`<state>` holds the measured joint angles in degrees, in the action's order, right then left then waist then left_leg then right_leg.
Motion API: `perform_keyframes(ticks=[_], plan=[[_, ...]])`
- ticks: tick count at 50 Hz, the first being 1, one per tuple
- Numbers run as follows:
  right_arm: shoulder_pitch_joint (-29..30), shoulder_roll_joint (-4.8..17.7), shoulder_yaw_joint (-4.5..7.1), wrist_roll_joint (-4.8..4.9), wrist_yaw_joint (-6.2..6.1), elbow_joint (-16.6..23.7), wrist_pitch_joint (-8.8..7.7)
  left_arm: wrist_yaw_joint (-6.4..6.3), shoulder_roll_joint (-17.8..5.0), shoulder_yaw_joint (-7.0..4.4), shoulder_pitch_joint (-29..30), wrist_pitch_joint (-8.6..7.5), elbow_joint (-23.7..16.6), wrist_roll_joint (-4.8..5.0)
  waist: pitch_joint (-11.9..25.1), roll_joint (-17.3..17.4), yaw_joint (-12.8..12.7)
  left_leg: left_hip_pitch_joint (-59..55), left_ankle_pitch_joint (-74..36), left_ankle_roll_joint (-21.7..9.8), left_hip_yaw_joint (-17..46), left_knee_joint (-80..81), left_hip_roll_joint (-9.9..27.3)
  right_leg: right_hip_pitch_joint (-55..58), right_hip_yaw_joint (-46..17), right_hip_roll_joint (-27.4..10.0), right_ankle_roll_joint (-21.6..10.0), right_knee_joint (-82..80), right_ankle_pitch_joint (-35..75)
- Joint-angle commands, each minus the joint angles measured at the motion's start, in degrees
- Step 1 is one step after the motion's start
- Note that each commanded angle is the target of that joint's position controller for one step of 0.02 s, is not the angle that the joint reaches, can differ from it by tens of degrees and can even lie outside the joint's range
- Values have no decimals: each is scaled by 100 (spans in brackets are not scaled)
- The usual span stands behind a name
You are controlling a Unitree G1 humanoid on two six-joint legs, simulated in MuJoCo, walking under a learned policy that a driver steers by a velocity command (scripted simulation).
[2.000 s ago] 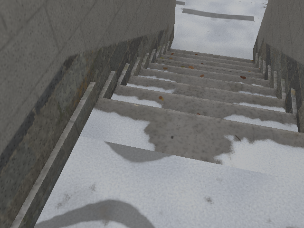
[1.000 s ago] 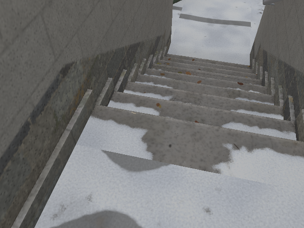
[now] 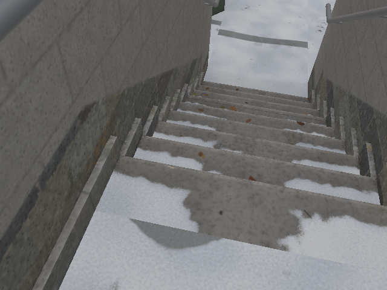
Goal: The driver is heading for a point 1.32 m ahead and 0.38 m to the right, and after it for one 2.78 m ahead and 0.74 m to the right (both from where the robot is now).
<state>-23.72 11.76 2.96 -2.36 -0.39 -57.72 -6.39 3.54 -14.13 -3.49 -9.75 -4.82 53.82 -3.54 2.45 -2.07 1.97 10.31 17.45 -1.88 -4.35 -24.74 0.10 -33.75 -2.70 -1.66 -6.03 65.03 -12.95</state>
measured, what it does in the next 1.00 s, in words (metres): walks ahead: right foot, then left foot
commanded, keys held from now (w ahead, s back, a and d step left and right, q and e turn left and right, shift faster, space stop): w+shift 0.72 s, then w+e+shift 0.28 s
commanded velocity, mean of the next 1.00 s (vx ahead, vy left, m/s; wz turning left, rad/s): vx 0.96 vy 0.00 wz -0.12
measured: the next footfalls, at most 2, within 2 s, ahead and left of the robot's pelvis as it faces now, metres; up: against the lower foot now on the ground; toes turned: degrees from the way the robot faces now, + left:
right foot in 0.32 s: +0.45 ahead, -0.13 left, +0.00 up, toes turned -3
left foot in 0.78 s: +0.83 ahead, +0.01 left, +0.00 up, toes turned +1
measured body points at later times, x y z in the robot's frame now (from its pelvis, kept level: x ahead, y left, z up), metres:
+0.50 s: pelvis +0.39 -0.07 -0.01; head +0.42 -0.06 +0.44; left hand +0.42 +0.20 -0.15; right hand +0.46 -0.32 -0.14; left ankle +0.31 +0.08 -0.63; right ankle +0.41 -0.13 -0.74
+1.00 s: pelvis +0.82 -0.09 +0.00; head +0.83 -0.08 +0.45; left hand +0.98 +0.16 -0.12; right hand +0.76 -0.38 -0.12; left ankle +0.79 +0.01 -0.74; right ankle +0.87 -0.24 -0.67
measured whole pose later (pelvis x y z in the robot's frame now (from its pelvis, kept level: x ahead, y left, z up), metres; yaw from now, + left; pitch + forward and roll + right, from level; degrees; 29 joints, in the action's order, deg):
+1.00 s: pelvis +0.82 -0.09 +0.00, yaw -9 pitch -1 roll +2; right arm -23.0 17.7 3.8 0.7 -1.0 -54.7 -8.2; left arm 2.4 -17.2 -1.5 -10.5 -0.1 46.7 -2.2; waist -2.8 -2.7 1.4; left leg 2.5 12.6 -2.3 -11.0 -16.3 -1.1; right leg -33.4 -2.8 -3.8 -4.6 55.5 -7.2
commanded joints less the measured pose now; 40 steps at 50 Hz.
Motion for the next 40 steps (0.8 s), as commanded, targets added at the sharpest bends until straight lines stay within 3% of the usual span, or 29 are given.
perform_keyframes(ticks=[1,2,4,7,9,12,14,15,16,17,18,19,20,21,22,23,24,25,28,29,30,31,33,35,36,37,38,39,40], plan=[[-323,769,162,93,-41,94,-144,104,-262,-4,571,29,-552,36,-931,604,-99,-904,1069,-687,2047,2151,1438,-2001,74,-452,229,-205,756],[-492,698,156,121,-26,66,-171,101,-305,-19,826,52,-626,28,-1051,474,-13,-931,621,-681,1784,2254,1371,-2040,170,-451,274,-586,1001],[-775,642,164,136,2,5,-212,104,-232,14,1289,86,-850,57,-1125,600,115,-967,-62,-696,1337,2387,1218,-1829,396,-380,320,-1329,1320],[-862,728,209,168,15,21,-271,152,-132,78,1890,95,-1155,101,-1268,777,189,-1004,-775,-673,891,2736,1257,-1260,568,-323,236,-2360,1801],[-922,622,182,202,38,40,-273,134,-157,90,2119,83,-1332,133,-1339,565,133,-1108,-1085,-663,651,3030,1331,-945,745,-296,69,-2746,2143],[-950,716,180,164,41,36,-216,94,-141,136,2019,143,-1383,95,-1206,817,-4,-1780,-2878,-559,221,2567,1421,-407,962,-48,-315,-3067,1637],[-948,964,210,34,-33,25,-123,24,-279,87,1344,173,-1264,88,-685,1268,-326,-2079,-5825,-455,11,1252,1454,539,1231,480,-556,-2965,562],[-973,1134,241,-33,-76,-1,-33,-32,-450,5,495,163,-1045,95,-195,1405,-710,-2037,-6773,-434,-40,25,1525,1396,1262,728,-623,-2851,-9],[-862,1142,237,-43,-126,35,26,-101,-699,-121,-797,116,-642,76,400,1314,-1291,-1366,-6496,-426,-148,-1680,1391,2849,1124,792,-696,-3018,-326],[-1198,581,86,111,-36,198,81,-185,-1159,-262,-1281,27,-490,-102,1073,417,-1287,534,-4408,-421,-40,-3867,1041,4688,-441,-344,-865,-3160,-1928],[-1440,154,0,413,76,435,-65,-198,-1698,-436,-1729,-1,-395,-68,2072,-1343,-936,2352,303,-269,350,-6128,-182,5908,-4271,-2092,-1433,-4686,-4437],[-630,625,107,394,13,618,-142,-169,-1486,-402,-1302,14,-383,26,1578,-732,-838,2898,311,-540,1094,-6500,16,5320,-4597,-1839,-1046,-5357,-3852],[166,714,133,369,-42,832,-147,-216,-1192,-348,-975,-46,-346,42,622,-166,-828,3186,-20,-577,887,-6544,222,4458,-3407,-1648,-979,-5144,-2501],[328,519,57,294,-47,904,-165,-238,-942,-295,-788,-127,-287,43,202,356,-640,2989,-284,-609,952,-5972,493,3650,-2568,-1435,-844,-5103,-1473],[367,413,33,189,3,976,-108,-275,-769,-229,-632,-180,-243,55,-33,277,-374,2704,-289,-595,1021,-5506,649,2996,-2066,-1182,-707,-5179,-1093],[215,253,-20,110,50,955,21,-282,-420,-110,-539,-233,-183,41,-108,147,-112,2328,-261,-539,1010,-5164,695,2495,-1648,-996,-643,-5256,-890],[409,214,-10,101,101,1020,117,-270,-294,-44,-646,-314,-225,80,-196,112,-95,2226,-92,-484,934,-4923,697,2308,-1460,-971,-645,-5468,-728],[634,185,-19,69,137,1132,199,-264,-354,-42,-720,-403,-176,155,-402,1,-23,2302,-84,-410,856,-4570,728,2170,-1262,-898,-663,-5632,-418],[1841,248,-85,-2,228,1690,219,-197,-448,-26,-995,-500,-114,341,-930,-90,-107,2138,-1449,-208,274,-2418,665,1796,-205,-328,-597,-6056,1152],[2130,156,-133,52,216,1749,222,-172,-489,1,-1012,-515,-79,358,-908,-56,-129,1674,-1833,-165,95,-1610,516,1597,-4,-193,-633,-6147,1301],[2252,211,-129,95,204,1778,249,-172,-603,-14,-1133,-525,-19,432,-926,5,-233,1409,-2170,-109,-69,-1251,340,1617,-16,-220,-683,-6297,1487],[2362,283,-121,159,189,1816,273,-181,-747,-13,-1243,-530,46,454,-932,32,-280,1398,-2449,-123,-106,-1065,287,1893,-47,-422,-686,-6352,2090],[2201,524,-60,281,110,1717,347,-209,-704,92,-1332,-500,150,506,-801,-228,-166,1439,-2428,-276,2,-782,276,2741,203,-445,-566,-5981,3369],[1945,751,-14,208,58,1616,392,-254,-970,78,-1439,-411,178,442,-494,-138,-36,1048,-2084,-425,-37,-842,8,3318,293,-637,-458,-5405,5143],[1721,904,39,39,77,1567,359,-296,-1223,20,-1362,-301,101,397,-304,-198,105,838,-1570,-481,-46,-810,-141,3541,271,-698,-384,-4866,5581],[1293,1086,123,-48,78,1435,341,-330,-1368,-19,-1391,-182,90,329,-73,17,289,318,-1204,-526,-58,-639,-234,3583,138,-736,-338,-4022,5779],[117,1178,242,-34,-13,1031,275,-337,-1390,-20,-1369,-81,83,266,277,228,705,-876,-996,-550,-15,-396,-181,3051,122,-563,-296,-2623,5274],[-879,1688,377,-141,-98,912,259,-299,-1016,93,-1123,-78,-114,163,789,674,1119,-2111,724,-772,1149,-320,937,1853,302,-198,-256,-594,3836],[-609,1929,412,-298,-40,1021,175,-221,-134,278,-2255,-82,-161,401,1422,1891,281,-3213,3193,-1465,4538,673,2528,-168,21,777,-91,1279,-1289]])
